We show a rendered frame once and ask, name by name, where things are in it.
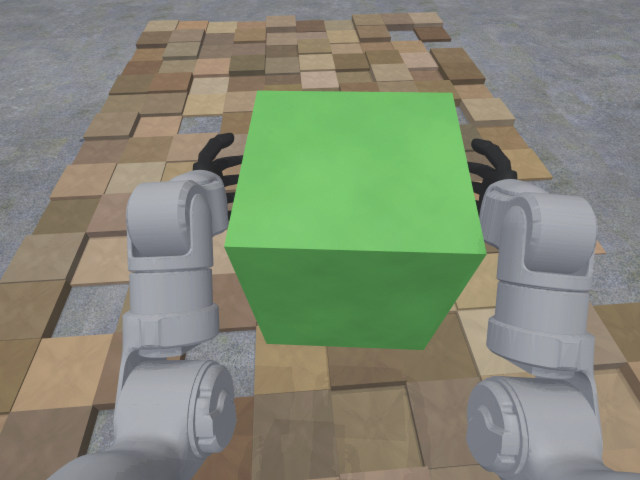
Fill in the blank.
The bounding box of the right robot hand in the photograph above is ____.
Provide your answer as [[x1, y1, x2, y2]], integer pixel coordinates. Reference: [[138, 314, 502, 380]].
[[467, 139, 517, 215]]

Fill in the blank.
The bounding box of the right robot upper arm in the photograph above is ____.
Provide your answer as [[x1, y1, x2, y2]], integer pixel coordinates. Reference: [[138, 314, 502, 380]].
[[466, 376, 640, 480]]

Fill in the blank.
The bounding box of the robot left forearm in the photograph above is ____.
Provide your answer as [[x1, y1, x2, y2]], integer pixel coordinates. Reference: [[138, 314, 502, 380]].
[[113, 170, 229, 438]]

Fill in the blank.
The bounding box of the left robot upper arm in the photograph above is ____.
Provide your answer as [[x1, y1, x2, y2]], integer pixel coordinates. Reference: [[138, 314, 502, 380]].
[[46, 360, 236, 480]]

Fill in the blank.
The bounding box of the robot right forearm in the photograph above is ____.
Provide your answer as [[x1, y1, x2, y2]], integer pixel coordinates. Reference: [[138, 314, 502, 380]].
[[479, 179, 603, 452]]

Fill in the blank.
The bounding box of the carton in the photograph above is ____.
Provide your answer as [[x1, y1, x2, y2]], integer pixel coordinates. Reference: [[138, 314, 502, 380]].
[[224, 91, 487, 350]]

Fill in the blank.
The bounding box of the left robot hand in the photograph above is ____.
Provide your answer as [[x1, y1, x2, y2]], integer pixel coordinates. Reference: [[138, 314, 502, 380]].
[[193, 133, 243, 221]]

